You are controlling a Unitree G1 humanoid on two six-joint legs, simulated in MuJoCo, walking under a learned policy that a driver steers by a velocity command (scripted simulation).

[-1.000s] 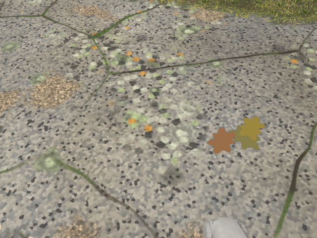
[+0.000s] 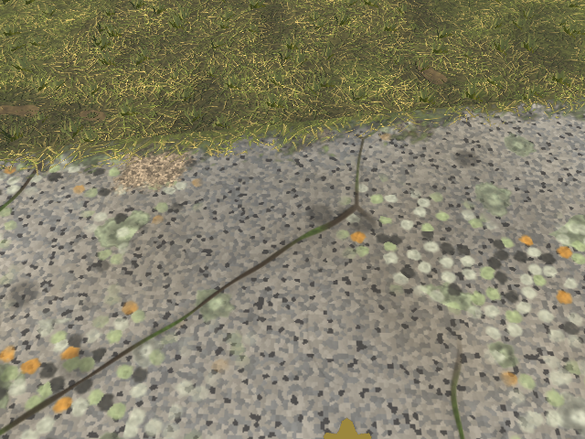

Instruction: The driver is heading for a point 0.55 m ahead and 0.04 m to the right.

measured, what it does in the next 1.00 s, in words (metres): walks ahead: right foot, then left foot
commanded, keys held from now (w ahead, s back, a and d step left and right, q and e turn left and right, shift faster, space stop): w+e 0.36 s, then w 0.06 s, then w+q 0.04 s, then q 0.08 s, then no key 0.46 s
